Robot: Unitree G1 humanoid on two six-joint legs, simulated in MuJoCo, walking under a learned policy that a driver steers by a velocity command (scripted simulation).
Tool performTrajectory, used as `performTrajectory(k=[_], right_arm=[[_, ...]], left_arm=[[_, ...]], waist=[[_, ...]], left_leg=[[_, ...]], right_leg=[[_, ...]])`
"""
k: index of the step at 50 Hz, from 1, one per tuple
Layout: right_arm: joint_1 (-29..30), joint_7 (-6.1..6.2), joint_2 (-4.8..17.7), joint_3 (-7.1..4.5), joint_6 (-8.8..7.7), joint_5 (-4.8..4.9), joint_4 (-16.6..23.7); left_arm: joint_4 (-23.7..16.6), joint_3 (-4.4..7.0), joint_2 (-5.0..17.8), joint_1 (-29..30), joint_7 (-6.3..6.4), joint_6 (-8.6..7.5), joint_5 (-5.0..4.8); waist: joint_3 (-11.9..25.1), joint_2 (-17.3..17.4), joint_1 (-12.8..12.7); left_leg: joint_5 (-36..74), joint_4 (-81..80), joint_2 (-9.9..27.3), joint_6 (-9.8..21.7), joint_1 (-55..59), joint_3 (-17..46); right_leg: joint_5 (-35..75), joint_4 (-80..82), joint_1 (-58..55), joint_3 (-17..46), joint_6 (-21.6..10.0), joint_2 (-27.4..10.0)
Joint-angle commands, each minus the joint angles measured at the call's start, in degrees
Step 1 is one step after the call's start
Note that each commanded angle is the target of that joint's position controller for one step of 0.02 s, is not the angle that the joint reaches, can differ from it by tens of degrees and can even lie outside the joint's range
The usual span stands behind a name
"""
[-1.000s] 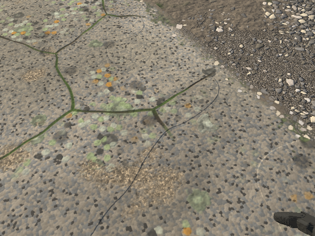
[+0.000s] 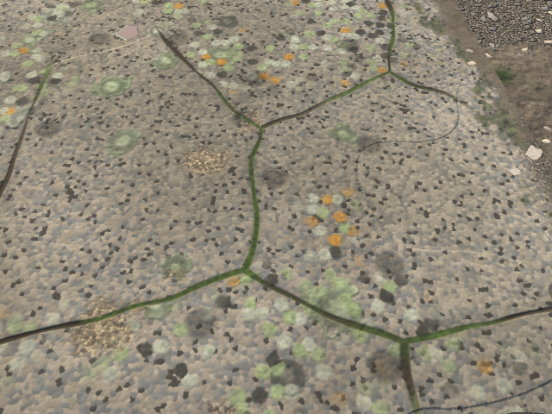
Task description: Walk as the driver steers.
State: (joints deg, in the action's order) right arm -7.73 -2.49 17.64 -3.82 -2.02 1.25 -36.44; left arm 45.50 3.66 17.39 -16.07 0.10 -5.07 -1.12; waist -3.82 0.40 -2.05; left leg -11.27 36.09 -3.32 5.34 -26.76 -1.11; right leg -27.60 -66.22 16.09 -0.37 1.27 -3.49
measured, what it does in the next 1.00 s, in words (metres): walks ahead, turning left: right foot, then left foot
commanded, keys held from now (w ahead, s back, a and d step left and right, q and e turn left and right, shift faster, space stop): w+q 0.60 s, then w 0.40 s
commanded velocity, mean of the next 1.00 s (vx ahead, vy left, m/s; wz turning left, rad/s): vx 0.50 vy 0.00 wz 0.47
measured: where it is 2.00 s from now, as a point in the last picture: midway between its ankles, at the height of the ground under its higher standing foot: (198, 196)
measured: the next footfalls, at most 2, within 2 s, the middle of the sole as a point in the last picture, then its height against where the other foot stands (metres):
right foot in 0.40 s outside the picture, level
left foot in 0.90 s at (192, 348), level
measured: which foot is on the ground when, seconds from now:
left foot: down 0.00-0.42, up 0.44-0.88, down 0.90-1.00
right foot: up 0.00-0.38, down 0.40-0.90, up 0.92-1.00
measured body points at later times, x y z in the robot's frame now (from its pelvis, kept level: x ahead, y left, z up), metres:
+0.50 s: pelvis +0.29 -0.03 +0.01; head +0.31 -0.03 +0.46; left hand +0.40 +0.27 -0.07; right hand +0.43 -0.29 -0.11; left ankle +0.13 +0.06 -0.64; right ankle +0.38 -0.12 -0.72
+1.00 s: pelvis +0.52 +0.12 +0.01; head +0.55 +0.14 +0.46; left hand +0.41 +0.38 -0.12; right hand +0.80 -0.02 -0.07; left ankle +0.54 +0.23 -0.72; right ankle +0.45 -0.09 -0.63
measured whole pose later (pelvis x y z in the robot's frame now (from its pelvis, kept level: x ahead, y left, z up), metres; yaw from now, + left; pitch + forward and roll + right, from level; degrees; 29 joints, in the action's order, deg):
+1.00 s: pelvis +0.52 +0.12 +0.01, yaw +27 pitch +2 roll -1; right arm -7.1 -1.7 15.7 -2.5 -2.9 0.4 -36.3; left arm 50.5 2.6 17.5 -18.8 -0.8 -4.3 -1.7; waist -2.9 -0.2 -2.5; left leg -10.2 32.1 -0.8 3.1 -23.9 -1.6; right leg -27.2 -61.7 15.3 -0.5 -0.3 -3.4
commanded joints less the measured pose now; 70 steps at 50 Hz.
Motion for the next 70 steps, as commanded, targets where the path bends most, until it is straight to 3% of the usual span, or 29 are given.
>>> performTrajectory(k=[1, 3, 5, 11, 16, 19, 20, 21, 22, 23, 25, 26, 28, 33, 37, 41, 43, 45, 46, 47, 48, 49, 50, 52, 56, 61, 66, 68, 70], right_arm=[[-7.2, 0.58, 8.1, -2.43, -1.22, -0.51, 2.1], [-4.2, 1.01, 6.8, -1.98, -1.35, -1.39, 3.3], [-5.0, 1.59, 7.3, -2.12, -1.71, -1.0, 2.5], [-10.1, 3.23, 8.7, -2.59, -1.06, -0.08, -0.3], [-13.6, 3.62, 8.4, -2.66, -0.25, 0.36, -2.2], [-12.0, 3.61, 7.1, -2.37, 0.23, 0.14, -1.8], [-11.6, 3.33, 4.2, -1.27, 0.04, -0.35, -0.9], [-18.1, 3.32, 0.4, -0.08, -0.33, -0.01, 0.0], [-20.4, 3.41, 2.6, 0.08, -0.71, 1.04, 0.9], [-15.7, 3.48, 8.0, -1.32, -0.49, 1.31, 0.1], [-8.4, 3.35, 8.4, -1.82, 0.17, -0.05, 1.7], [-8.0, 3.06, 7.4, -1.96, 0.4, -0.15, 2.0], [-9.1, 2.64, 4.6, -1.57, 1.01, 0.46, 1.9], [-4.9, 2.26, 1.8, -0.53, 0.87, -0.2, 3.2], [2.8, 0.84, 0.5, 0.47, -0.55, -0.33, 4.5], [8.0, -0.11, 1.5, 0.47, -1.02, -0.05, 6.7], [5.7, -0.17, 3.3, -0.35, -1.08, -0.43, 6.5], [-9.2, 0.6, 8.0, -2.98, -0.82, -0.76, 1.9], [-18.4, 1.65, 13.0, -4.33, -0.33, -1.37, 0.3], [-18.2, 1.59, 15.7, -4.2, -0.44, -1.0, 0.2], [-17.1, 1.3, 10.2, -2.74, -0.89, -0.76, 0.4], [-14.0, 1.19, 8.7, -2.08, -1.29, -0.77, 0.2], [-10.6, 1.12, 7.3, -1.67, -1.52, -0.78, 0.1], [-6.5, 0.9, 4.6, -0.92, -2.04, -1.58, 0.3], [-6.0, 1.34, 5.7, -1.39, -3.46, -1.35, -1.7], [-8.3, 2.26, 6.9, -1.64, -3.73, -1.83, -4.5], [-11.7, 2.69, 8.0, -2.18, -2.94, -1.02, -7.8], [-11.6, 3.04, 8.5, -2.46, -2.08, -0.71, -8.4], [-10.3, 3.68, 10.1, -2.88, -1.13, -0.71, -8.1]], left_arm=[[-6.9, 1.39, 8.0, 4.0, 0.41, -3.02, 1.16], [-6.6, 1.67, 7.8, 2.2, 0.33, -1.71, 1.7], [-6.7, 1.3, 6.2, 2.8, 0.42, -0.72, 2.17], [-9.8, -0.22, 2.9, 15.6, -0.44, -1.08, 1.72], [-11.2, 0.57, 5.4, 19.1, -1.72, -2.15, 0.77], [-9.4, 1.99, 7.5, 11.0, -1.34, -2.81, 0.83], [-8.7, 2.82, 9.7, 3.9, -0.89, -3.09, 1.83], [-7.8, 3.97, 14.4, -3.5, -0.47, -2.69, 2.79], [-5.9, 4.01, 13.2, -6.3, -1.06, -1.87, 1.32], [-7.0, 2.68, 8.2, -3.4, -0.89, -1.56, 0.82], [-7.2, 1.41, 5.0, 2.2, -0.5, -0.71, 1.5], [-6.9, 1.02, 4.0, 3.7, -0.36, -0.72, 1.82], [-6.1, 1.03, 3.7, 4.5, -0.31, -1.14, 1.69], [-3.2, 1.95, 6.6, 2.6, -0.58, -1.68, 1.55], [-1.2, 2.08, 8.3, 0.5, -0.67, -0.87, 0.43], [1.8, 2.52, 10.3, -3.6, -0.7, 0.45, -0.74], [2.6, 2.71, 11.5, -3.5, -0.47, 1.2, -1.13], [2.9, 1.84, 10.1, -3.3, 0.02, 1.59, -0.87], [0.8, 0.25, 6.1, -3.8, 0.06, 1.12, 0.87], [0.2, -1.51, 1.4, -8.6, -0.52, -0.1, 1.21], [0.3, 0.07, 7.3, -3.7, -0.97, -0.88, -0.53], [-1.5, 0.37, 8.3, 0.8, -1.18, -1.4, -1.58], [-1.5, 0.23, 7.4, 2.5, -0.8, -1.6, -0.87], [-0.7, 0.46, 6.6, 0.8, -0.83, -0.72, 0.14], [-0.8, -0.13, 3.7, 1.9, -0.64, 1.26, 0.59], [-2.6, -0.92, 2.2, 10.1, -1.65, 1.04, 0.06], [-6.0, -1.11, 2.4, 16.6, -3.09, 0.83, -0.1], [-7.1, -0.95, 2.8, 17.1, -3.84, 0.79, 0.13], [-7.3, 0.02, 4.6, 13.5, -4.12, 1.02, 0.33]], waist=[[8.5, 1.0, 3.8], [7.6, 2.8, 1.0], [6.6, 2.2, 0.7], [3.5, 3.6, 5.2], [3.2, 5.1, 5.8], [6.0, 7.0, 1.1], [12.7, 4.5, -2.3], [22.1, -7.9, -1.8], [24.1, -19.2, -1.4], [15.6, -10.9, -2.8], [5.5, -4.8, -1.6], [3.6, -5.9, -0.2], [2.7, -7.5, 1.1], [2.2, -3.9, 0.8], [0.3, -3.2, -1.7], [-1.1, -4.0, -2.3], [1.2, -5.6, 0.3], [10.7, -4.9, 8.5], [19.0, 3.2, 11.1], [26.1, 14.5, 6.8], [22.9, 8.2, 9.1], [14.5, 7.4, 8.3], [10.6, 3.9, 6.3], [7.4, 4.9, 2.5], [4.2, 3.3, 0.8], [0.8, 2.6, 4.0], [-1.2, 1.7, 6.4], [-0.9, 2.2, 5.9], [2.8, 4.3, 3.3]], left_leg=[[2.8, -19.6, 15.8, 11.3, 26.5, 27.7], [10.0, -22.0, 13.7, 11.5, 18.9, 24.0], [15.1, -23.0, 12.6, 12.0, 15.0, 20.4], [9.6, -22.2, 8.1, 7.6, 11.7, 15.9], [5.8, -16.4, 11.0, 6.4, 18.2, 23.3], [10.9, -8.8, 9.3, 3.9, 18.9, 25.0], [9.4, 2.8, 6.2, 2.0, 14.4, 21.8], [-8.3, 22.2, -1.4, -2.5, -2.6, 14.1], [-23.7, 34.1, -0.9, -3.9, -15.7, 11.3], [-18.9, 38.7, 2.7, -4.4, -19.5, 12.2], [-11.2, 36.5, 6.2, -4.9, -17.6, 9.0], [-9.0, 34.0, 7.8, -4.9, -15.5, 8.9], [-7.1, 31.5, 9.1, -5.0, -12.1, 7.5], [2.6, 19.7, 9.5, -5.9, -13.8, 7.4], [11.3, 4.9, 8.0, -5.2, -9.3, 3.0], [6.9, -2.1, 6.8, -3.1, -8.5, 1.1], [2.7, -4.8, 4.6, -1.1, -2.6, -0.8], [6.9, -7.6, 2.0, 1.9, 21.5, -2.3], [7.0, -5.9, 14.2, 6.6, 41.3, 14.3], [-1.4, -13.6, 25.4, 14.4, 50.7, 40.3], [-4.9, -16.4, 24.3, 12.7, 47.9, 39.2], [-0.6, -17.5, 22.1, 10.7, 40.5, 30.2], [4.1, -18.5, 19.5, 9.4, 33.4, 24.4], [10.7, -22.3, 16.6, 8.8, 23.3, 18.2], [14.5, -27.8, 16.1, 9.9, 18.0, 11.8], [13.2, -30.0, 14.3, 6.3, 18.4, 2.0], [14.3, -28.2, 17.6, 4.6, 27.8, -1.7], [21.2, -24.8, 18.8, 3.4, 32.0, -2.8], [41.3, -16.5, 18.4, 1.7, 34.1, -4.8]], right_leg=[[7.5, -2.1, 26.2, 5.1, -1.2, -3.0], [10.3, 1.5, 20.4, 5.3, -0.3, -4.0], [12.9, 5.8, 19.5, 4.2, 1.4, -3.3], [32.5, 29.8, 15.7, 3.3, 2.8, 1.3], [29.3, 37.9, 12.5, 5.4, 0.9, 3.2], [24.6, 41.7, 0.6, 3.8, -2.4, 3.5], [24.0, 40.2, -12.6, 8.4, -5.6, -2.4], [18.4, 40.4, -34.4, 27.3, -13.3, -15.7], [1.6, 47.0, -38.9, 46.6, -17.4, -22.2], [-6.3, 49.4, -31.9, 41.3, -14.8, -19.7], [5.5, 51.4, -17.5, 25.7, -11.7, -14.7], [10.1, 52.8, -13.0, 21.0, -11.1, -12.8], [15.4, 55.5, -8.6, 14.1, -10.9, -10.9], [26.6, 58.2, -9.9, 5.2, -13.0, -11.2], [29.3, 58.6, -10.6, -1.1, -11.7, -9.5], [33.7, 56.6, -17.3, -0.9, -11.1, -12.6], [47.4, 51.1, -19.9, -2.0, -9.9, -13.0], [56.6, 32.6, -13.0, -6.6, -6.6, -8.9], [37.0, 12.9, 4.0, -8.2, -3.6, -4.9], [-5.9, -2.9, 19.6, -1.1, -1.5, 4.1], [-5.8, -8.0, 25.5, 5.1, -2.0, 1.4], [-1.0, -7.3, 28.4, 3.8, -2.7, -0.9], [4.0, -4.1, 26.9, 3.1, -2.7, -3.0], [9.8, 0.1, 20.8, 3.7, -1.9, -5.3], [16.3, 7.3, 21.1, 3.4, 0.4, -5.6], [32.7, 24.0, 20.6, 2.8, -0.1, -3.3], [32.6, 31.9, 22.9, 2.2, -2.7, -1.4], [27.3, 33.0, 23.1, 0.6, -4.3, -0.4], [21.0, 32.6, 16.6, -3.1, -6.3, 3.0]])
